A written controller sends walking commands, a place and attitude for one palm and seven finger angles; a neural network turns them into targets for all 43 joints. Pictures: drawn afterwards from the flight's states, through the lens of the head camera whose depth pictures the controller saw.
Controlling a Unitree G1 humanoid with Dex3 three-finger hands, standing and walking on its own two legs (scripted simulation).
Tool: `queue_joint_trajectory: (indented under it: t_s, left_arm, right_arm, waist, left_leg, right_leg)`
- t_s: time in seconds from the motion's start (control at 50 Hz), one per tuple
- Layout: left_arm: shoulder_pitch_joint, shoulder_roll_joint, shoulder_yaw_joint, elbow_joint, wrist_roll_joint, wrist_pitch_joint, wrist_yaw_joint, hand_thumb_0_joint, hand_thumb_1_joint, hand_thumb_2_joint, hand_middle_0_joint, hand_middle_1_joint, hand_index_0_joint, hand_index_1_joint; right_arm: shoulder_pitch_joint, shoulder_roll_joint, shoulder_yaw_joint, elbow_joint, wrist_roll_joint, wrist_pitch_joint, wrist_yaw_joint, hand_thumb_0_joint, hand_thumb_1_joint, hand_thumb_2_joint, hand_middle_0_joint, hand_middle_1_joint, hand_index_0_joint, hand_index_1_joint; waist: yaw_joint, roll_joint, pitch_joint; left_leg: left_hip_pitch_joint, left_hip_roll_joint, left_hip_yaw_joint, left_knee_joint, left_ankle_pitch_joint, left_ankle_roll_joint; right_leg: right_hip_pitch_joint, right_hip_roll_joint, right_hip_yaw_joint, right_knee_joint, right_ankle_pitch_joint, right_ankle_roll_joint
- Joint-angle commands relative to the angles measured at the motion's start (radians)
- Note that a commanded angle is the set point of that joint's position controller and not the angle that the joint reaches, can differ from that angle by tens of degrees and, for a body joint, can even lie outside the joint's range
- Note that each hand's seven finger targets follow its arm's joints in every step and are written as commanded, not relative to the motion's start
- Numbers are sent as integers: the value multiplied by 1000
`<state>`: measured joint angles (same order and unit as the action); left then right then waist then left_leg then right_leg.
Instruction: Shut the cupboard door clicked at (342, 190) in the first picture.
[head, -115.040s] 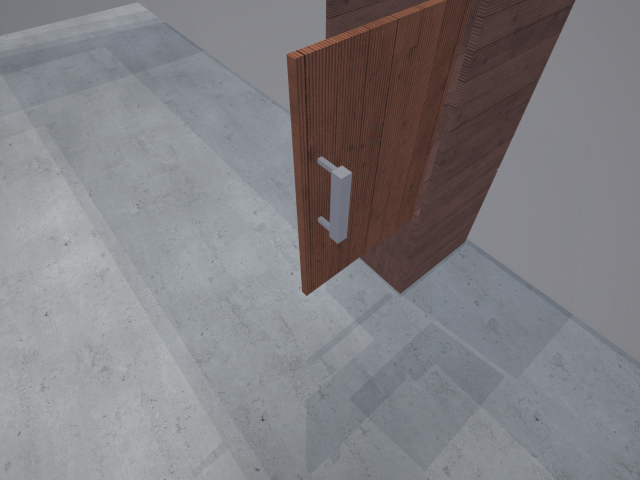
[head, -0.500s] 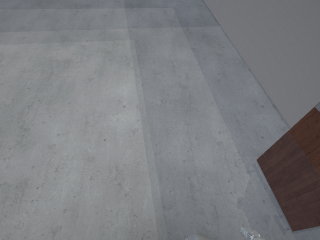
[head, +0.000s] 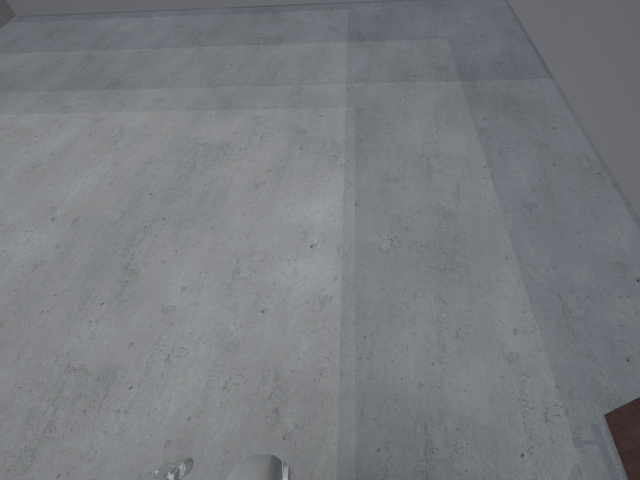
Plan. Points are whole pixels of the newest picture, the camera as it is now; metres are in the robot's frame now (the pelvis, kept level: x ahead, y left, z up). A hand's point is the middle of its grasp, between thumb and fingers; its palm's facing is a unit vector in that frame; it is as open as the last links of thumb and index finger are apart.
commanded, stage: walk to a spot facing it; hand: left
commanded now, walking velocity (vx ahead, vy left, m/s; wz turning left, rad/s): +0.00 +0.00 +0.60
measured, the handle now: out of the picture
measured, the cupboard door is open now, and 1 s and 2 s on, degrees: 3 3 3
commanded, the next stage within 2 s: turn to face it in 0.24 s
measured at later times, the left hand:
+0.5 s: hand out of the picture +0.10 +0.25 -0.19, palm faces +0.29 -0.93 -0.23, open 7.4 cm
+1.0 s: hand (198, 447) +0.19 +0.20 -0.17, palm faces +0.02 -0.97 -0.24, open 7.4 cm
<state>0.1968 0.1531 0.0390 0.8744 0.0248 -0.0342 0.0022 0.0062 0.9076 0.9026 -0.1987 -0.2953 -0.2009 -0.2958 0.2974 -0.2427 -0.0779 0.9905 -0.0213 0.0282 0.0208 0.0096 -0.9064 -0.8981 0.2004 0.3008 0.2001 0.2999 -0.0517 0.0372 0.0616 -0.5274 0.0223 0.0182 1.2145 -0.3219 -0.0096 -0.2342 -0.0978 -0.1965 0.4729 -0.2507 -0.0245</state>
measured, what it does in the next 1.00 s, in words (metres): walks ahead: left foot, then right foot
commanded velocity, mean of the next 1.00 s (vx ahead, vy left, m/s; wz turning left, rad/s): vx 0.00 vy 0.00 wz -0.23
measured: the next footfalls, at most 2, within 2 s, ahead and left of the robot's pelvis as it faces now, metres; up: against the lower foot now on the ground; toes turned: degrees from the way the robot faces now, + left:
left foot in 0.30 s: +0.17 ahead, +0.12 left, +0.00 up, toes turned +17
right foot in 0.78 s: +0.18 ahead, -0.09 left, +0.00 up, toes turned +0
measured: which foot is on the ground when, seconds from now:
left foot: up 0.00-0.28, down 0.30-0.80, up 0.82-1.00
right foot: down 0.00-0.30, up 0.32-0.76, down 0.78-1.00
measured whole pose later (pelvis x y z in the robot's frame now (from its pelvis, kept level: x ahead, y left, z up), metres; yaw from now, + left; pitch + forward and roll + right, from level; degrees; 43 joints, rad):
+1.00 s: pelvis +0.15 +0.01 +0.00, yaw -3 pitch +1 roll +1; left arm 0.26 0.17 0.06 0.93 0.02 0.04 0.01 0.01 0.91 0.90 -0.20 -0.30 -0.20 -0.30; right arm 0.17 -0.25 -0.07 0.95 -0.01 0.06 -0.03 0.01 -0.91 -0.90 0.20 0.30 0.20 0.30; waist 0.02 0.01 0.08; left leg -0.48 0.04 0.02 1.07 -0.42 -0.07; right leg -0.25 0.03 0.03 0.48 -0.26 -0.04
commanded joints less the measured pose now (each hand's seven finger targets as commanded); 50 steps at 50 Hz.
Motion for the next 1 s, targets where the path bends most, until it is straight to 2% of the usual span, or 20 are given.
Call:
queue_joint_trajectory:
  t_s: [0.0, 0.18, 0.22, 0.24, 0.26, 0.28, 0.3, 0.32, 0.38, 0.42, 0.62, 0.68, 0.72, 0.74, 0.76, 0.78, 0.8, 0.84, 0.86, 0.98]
  left_arm:
    - [103, 148, 40, -16, -4, -34, 18, 0, 900, 900, -200, -300, -200, -300]
    - [166, 215, 57, 4, 6, -10, 26, 0, 900, 900, -200, -300, -200, -300]
    - [155, 248, 68, -7, 4, -5, 24, 0, 900, 900, -200, -300, -200, -300]
    - [136, 256, 71, -11, 1, -2, 23, 0, 900, 900, -200, -300, -200, -300]
    - [128, 244, 69, -31, -8, 3, 20, 0, 900, 900, -200, -300, -200, -300]
    - [124, 171, 47, -76, -23, 12, 14, 0, 900, 900, -200, -300, -200, -300]
    - [76, 199, 40, -103, -14, 31, 26, 0, 900, 900, -200, -300, -200, -300]
    - [76, 186, 44, -112, -12, 36, 31, 0, 900, 900, -200, -300, -200, -300]
    - [117, 154, 38, -22, -3, 53, 25, 0, 900, 900, -200, -300, -200, -300]
    - [165, 128, 30, 19, -5, 62, 21, 0, 900, 900, -200, -300, -200, -300]
    - [66, 109, 36, 15, 2, 95, -1, 0, 900, 900, -200, -300, -200, -300]
    - [79, 106, 45, 0, 3, 89, -7, 0, 900, 900, -200, -300, -200, -300]
    - [136, 112, 53, 9, 3, 79, -9, 0, 900, 900, -200, -300, -200, -300]
    - [167, 147, 59, 12, 6, 68, -8, 0, 900, 900, -200, -300, -200, -300]
    - [174, 220, 73, 9, 16, 55, -1, 0, 900, 900, -200, -300, -200, -300]
    - [193, 277, 78, 15, 10, 49, 5, 0, 900, 900, -200, -300, -200, -300]
    - [198, 277, 78, 11, 5, 50, 13, 0, 900, 900, -200, -300, -200, -300]
    - [121, 220, 78, 0, 2, 52, 31, 0, 900, 900, -200, -300, -200, -300]
    - [105, 210, 70, -7, -2, 51, 28, 0, 900, 900, -200, -300, -200, -300]
    - [111, 228, 78, -14, 1, 48, 21, 0, 900, 900, -200, -300, -200, -300]
  right_arm:
    - [-19, 2, 5, -81, -2, -1, 16, 0, -900, -900, 200, 300, 200, 300]
    - [-202, -6, 27, -176, -4, -5, 26, 0, -900, -900, 200, 300, 200, 300]
    - [-151, -40, 21, -181, -5, -9, 22, 0, -900, -900, 200, 300, 200, 300]
    - [-69, -80, 9, -165, -7, -13, 21, 0, -900, -900, 200, 300, 200, 300]
    - [32, -157, -12, -148, -13, -21, 15, 0, -900, -900, 200, 300, 200, 300]
    - [106, -282, -38, -142, -13, -28, 2, 0, -900, -900, 200, 300, 200, 300]
    - [137, -307, -35, -122, 9, -19, -13, 0, -900, -900, 200, 300, 200, 300]
    - [73, -278, -25, -143, 6, -16, -22, 0, -900, -900, 200, 300, 200, 300]
    - [-103, -145, 23, -185, -1, -35, -51, 0, -900, -900, 200, 300, 200, 300]
    - [-114, -107, 40, -166, 1, -47, -60, 0, -900, -900, 200, 300, 200, 300]
    - [-113, -116, 18, -95, -6, -17, -61, 0, -900, -900, 200, 300, 200, 300]
    - [-108, -122, 2, -94, -6, -13, -59, 0, -900, -900, 200, 300, 200, 300]
    - [-124, -130, -5, -95, 0, -12, -58, 0, -900, -900, 200, 300, 200, 300]
    - [-125, -117, -9, -102, 6, -12, -54, 0, -900, -900, 200, 300, 200, 300]
    - [-112, -62, -5, -121, 14, -12, -52, 0, -900, -900, 200, 300, 200, 300]
    - [-155, -33, 9, -151, 12, -6, -49, 0, -900, -900, 200, 300, 200, 300]
    - [-167, -37, 10, -158, 10, 5, -52, 0, -900, -900, 200, 300, 200, 300]
    - [-171, -48, 4, -145, 8, 3, -53, 0, -900, -900, 200, 300, 200, 300]
    - [-179, -58, 4, -140, 8, 3, -51, 0, -900, -900, 200, 300, 200, 300]
    - [-169, -45, 9, -149, 9, 3, -48, 0, -900, -900, 200, 300, 200, 300]
  waist:
    - [28, -193, -44]
    - [67, -198, -43]
    - [40, -199, -85]
    - [-7, -175, -131]
    - [-59, -19, -221]
    - [-81, 286, -269]
    - [-91, 155, -330]
    - [-46, 51, -250]
    - [27, 90, -187]
    - [56, 68, -186]
    - [50, 86, -7]
    - [54, 93, -29]
    - [85, 50, -72]
    - [96, -17, -94]
    - [93, -237, -103]
    - [121, -319, -78]
    - [116, -240, -86]
    - [86, -243, -88]
    - [85, -181, -83]
    - [85, -153, -134]
  left_leg:
    - [-112, 42, 4, -43, 57, -25]
    - [-19, 13, 117, -477, 17, 8]
    - [120, -26, 137, -558, 37, 31]
    - [267, -32, 112, -649, 122, 39]
    - [503, 57, -8, -706, 443, 83]
    - [670, 375, -439, -744, 971, 245]
    - [678, 423, -468, -756, 1005, 309]
    - [584, 414, -379, -783, 804, 301]
    - [423, 272, -203, -829, 662, 185]
    - [412, 231, -129, -843, 684, 155]
    - [295, 295, -53, -915, 271, 179]
    - [305, 310, -26, -853, 274, 167]
    - [315, 281, 28, -740, 304, 124]
    - [291, 227, 76, -634, 252, 74]
    - [154, 108, 165, -457, 16, 8]
    - [17, 1, 124, -244, -303, -24]
    - [-16, 14, 15, -129, -288, -22]
    - [-107, 41, -31, -44, -183, -32]
    - [-99, 43, -39, -37, -136, -43]
    - [-33, 22, -17, -220, -93, -70]
  right_leg:
    - [138, -229, 36, -192, 509, -44]
    - [271, -283, -45, -39, 754, -57]
    - [246, -287, -63, 76, 812, -46]
    - [187, -270, -84, 215, 722, -20]
    - [12, -211, -105, 433, 441, 29]
    - [-312, -24, -50, 721, -413, 106]
    - [-338, -10, 134, 819, -456, 82]
    - [-347, -44, 152, 811, -399, 74]
    - [-284, -43, 210, 739, -205, 85]
    - [-236, -16, 221, 674, -136, 84]
    - [-155, 49, 155, 359, -156, 68]
    - [-100, 63, 133, 263, -117, 58]
    - [-13, 74, 131, 96, 28, 43]
    - [41, 40, 208, -9, 171, 20]
    - [117, -143, 467, -109, 390, -51]
    - [133, -282, 614, -152, 606, -176]
    - [130, -281, 609, -149, 564, -218]
    - [188, -200, 561, -112, 573, -199]
    - [179, -168, 515, -103, 574, -185]
    - [206, -115, 485, -88, 532, -165]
